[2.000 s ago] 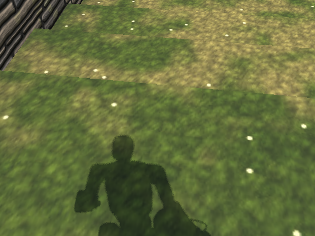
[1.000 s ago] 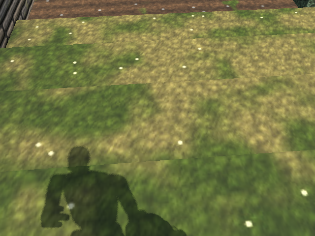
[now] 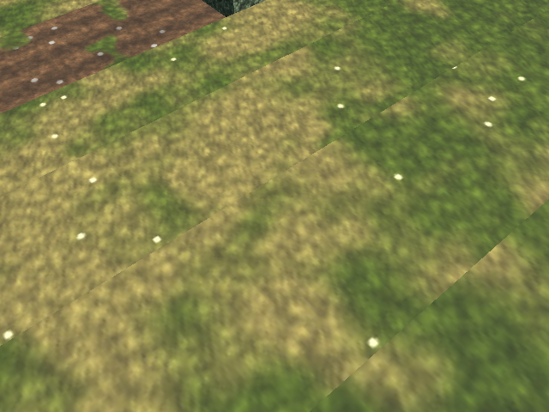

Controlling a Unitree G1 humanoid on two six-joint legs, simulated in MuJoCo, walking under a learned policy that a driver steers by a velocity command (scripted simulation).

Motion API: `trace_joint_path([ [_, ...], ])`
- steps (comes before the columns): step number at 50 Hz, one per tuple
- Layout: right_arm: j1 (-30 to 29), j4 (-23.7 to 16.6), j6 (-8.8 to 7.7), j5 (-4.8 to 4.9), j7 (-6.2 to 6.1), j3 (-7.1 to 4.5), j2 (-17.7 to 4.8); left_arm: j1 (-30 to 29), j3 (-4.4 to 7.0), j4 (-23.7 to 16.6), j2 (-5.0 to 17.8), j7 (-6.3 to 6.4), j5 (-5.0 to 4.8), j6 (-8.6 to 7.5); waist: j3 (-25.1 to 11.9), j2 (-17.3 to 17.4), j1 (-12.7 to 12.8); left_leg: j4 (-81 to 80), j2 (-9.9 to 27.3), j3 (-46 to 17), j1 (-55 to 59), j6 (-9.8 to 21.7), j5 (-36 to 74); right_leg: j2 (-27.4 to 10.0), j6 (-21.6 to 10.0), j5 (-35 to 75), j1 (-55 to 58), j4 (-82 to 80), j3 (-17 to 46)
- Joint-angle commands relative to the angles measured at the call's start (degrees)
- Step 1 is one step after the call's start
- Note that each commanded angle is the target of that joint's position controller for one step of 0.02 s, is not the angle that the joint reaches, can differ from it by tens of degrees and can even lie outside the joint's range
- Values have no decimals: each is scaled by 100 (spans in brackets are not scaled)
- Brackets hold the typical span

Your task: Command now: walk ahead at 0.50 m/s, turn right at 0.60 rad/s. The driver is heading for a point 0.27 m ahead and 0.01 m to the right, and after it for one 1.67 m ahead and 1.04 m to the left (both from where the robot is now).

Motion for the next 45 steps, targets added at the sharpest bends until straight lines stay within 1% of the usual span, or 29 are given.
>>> trace_joint_path([
  [1,-497,-429,-79,31,-36,-187,-914,-264,-36,-430,109,-110,19,-99,41,582,64,-897,1543,-647,169,848,1269,-146,-27,909,-142,-818,-69],
  [5,25,-204,29,116,-20,-181,-1058,-990,-141,-665,-42,-229,58,-148,353,470,-247,-841,1591,-312,276,810,1243,73,-141,921,268,-1862,-465],
  [7,221,-54,127,219,3,-197,-1224,-1176,-132,-795,25,-267,61,-174,482,523,-180,-676,1788,-464,569,866,1554,226,-253,371,362,-2225,-597],
  [9,152,41,196,327,-24,-222,-1442,-887,-18,-770,293,-259,83,-213,266,729,170,-89,1834,-502,849,785,2838,429,-441,-12,1008,-2643,-774],
  [10,47,89,217,354,-34,-173,-1403,-187,105,-563,489,-231,120,-223,-199,705,645,787,1643,-318,696,639,3671,640,-587,296,2180,-2994,-947],
  [11,80,85,185,285,-41,-73,-1177,760,280,-268,847,-165,154,-200,-873,632,1065,1966,1369,-202,-73,425,3451,514,-768,614,3825,-2712,-733],
  [12,171,-151,114,118,-8,123,-632,1578,420,-164,1440,-52,240,-175,-1756,-361,1237,4206,714,-53,-1967,31,1089,-1013,-1418,82,5748,-2819,1298],
  [13,395,-197,-8,202,6,180,-521,1385,321,-251,1346,-97,225,-201,-2484,-1167,985,5469,76,-1020,-2837,-67,-2088,-1908,-1955,-323,5974,-3797,3391],
  [14,71,-242,-33,381,26,-3,-1101,1067,170,-231,862,-147,178,-221,-1736,-596,1028,5773,367,-1363,-3290,-52,-1897,-1737,-1690,-512,5354,-3972,2726],
  [15,-136,-300,-16,413,31,-21,-1084,811,100,-191,650,-151,175,-249,-995,-541,872,5705,580,-1230,-3455,-15,-1596,-1501,-1456,-210,4718,-3989,1836],
  [16,-176,-269,23,316,-10,-31,-988,479,60,-141,489,-169,169,-294,-659,-267,665,5369,773,-1222,-3308,-41,-1216,-1257,-1273,182,4102,-4104,1262],
  [17,-79,-206,108,238,-44,-74,-954,226,24,-124,319,-180,181,-369,-500,-398,478,5087,927,-1282,-2987,-67,-880,-1082,-1167,566,3613,-4251,775],
  [18,33,-149,220,255,-66,-90,-889,6,19,-121,245,-159,208,-426,-435,-451,329,4865,978,-1325,-2680,-67,-599,-951,-1101,719,3298,-4435,410],
  [21,94,-169,417,156,-55,-30,-502,100,139,142,360,-80,274,-524,-442,-147,186,4637,888,-1249,-2544,-201,-161,-936,-1265,1755,3090,-4556,-230],
  [23,79,-168,424,109,-27,-75,-551,210,187,218,459,-31,348,-601,-441,76,199,4687,824,-1265,-2651,-246,724,-1063,-1287,1921,3141,-4313,-513],
  [24,-192,-283,414,168,-24,-161,-733,172,157,161,401,-22,328,-650,-237,175,208,4359,738,-1359,-2857,-201,1237,-889,-1133,1421,3049,-4384,-681],
  [25,-395,-382,405,147,-24,-155,-679,177,162,209,413,13,311,-680,-80,-6,258,4137,726,-1368,-2963,-160,1567,-897,-1064,1203,3003,-4389,-764],
  [27,-691,-546,367,193,18,-218,-742,423,180,346,390,162,198,-701,113,-190,296,3780,735,-1916,-3695,-68,1783,-1216,-895,829,3599,-4127,-500],
  [28,-728,-614,384,190,65,-256,-757,262,170,291,387,220,221,-683,318,-43,184,3181,621,-1799,-3474,-56,2273,-952,-780,500,3148,-4094,-914],
  [29,-917,-696,406,94,128,-237,-674,230,185,294,394,289,188,-652,313,-53,216,2864,619,-1712,-3213,-100,2959,-895,-715,242,2909,-3694,-1142],
  [30,-1017,-765,432,35,206,-217,-588,334,182,282,340,329,175,-643,223,-14,308,2738,593,-1526,-3106,-115,3397,-933,-693,10,2825,-3449,-1295],
  [33,-1335,-967,563,129,379,-153,-454,637,241,284,388,345,153,-589,392,-5,643,2436,766,-1608,-3618,-64,3282,-1375,-684,-633,3084,-2700,-1055],
  [36,-1928,-1187,615,180,476,-78,-375,1033,257,262,481,379,207,-455,497,91,1154,1954,770,-1318,-4124,-94,2977,-1641,-543,-884,3572,-1979,-931],
  [39,-2147,-1148,574,261,576,-12,-256,1178,237,312,560,399,201,-318,682,281,1370,1344,684,-860,-3492,-87,2924,-1679,-248,-704,3251,-1420,-1139],
  [41,-1625,-803,484,260,524,-97,-395,1203,213,432,578,340,170,-257,482,273,1200,1049,515,-557,-2419,28,3101,-1638,-59,17,2975,-539,-1476],
  [42,-982,-484,424,232,432,-211,-605,1190,174,530,540,308,49,-241,195,223,855,942,325,-307,-1597,87,3159,-1565,-27,1002,2951,315,-1602],
  [43,108,-142,420,207,288,-408,-879,945,208,723,633,265,-9,-295,-460,169,148,649,187,-276,282,397,3799,-1316,57,1622,2291,1640,-1653],
  [44,1029,145,394,114,171,-552,-1393,610,160,760,618,235,-104,-380,-500,588,-728,137,195,-167,1629,766,4622,-675,378,62,1250,3840,-1871],
  [45,1257,340,312,-166,183,-525,-2114,1359,-21,666,-143,165,73,-560,-1395,2173,-209,2641,1296,-1624,4296,1696,7239,-16,759,-4780,-1521,6941,-1303],
])
Keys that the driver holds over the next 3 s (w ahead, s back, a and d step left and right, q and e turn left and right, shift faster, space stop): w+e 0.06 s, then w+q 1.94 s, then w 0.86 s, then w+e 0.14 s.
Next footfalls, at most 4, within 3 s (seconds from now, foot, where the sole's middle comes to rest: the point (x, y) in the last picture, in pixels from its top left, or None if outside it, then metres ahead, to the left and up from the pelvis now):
0.22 right None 0.29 -0.17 -0.78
0.88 left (214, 404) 0.57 0.16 -0.95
1.26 right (251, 288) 0.93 0.06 -0.95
1.76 left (138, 291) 0.93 0.41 -0.95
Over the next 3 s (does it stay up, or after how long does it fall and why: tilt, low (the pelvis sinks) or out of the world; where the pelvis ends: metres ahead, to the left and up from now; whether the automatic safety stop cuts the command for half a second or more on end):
stays up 1.35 0.83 -0.35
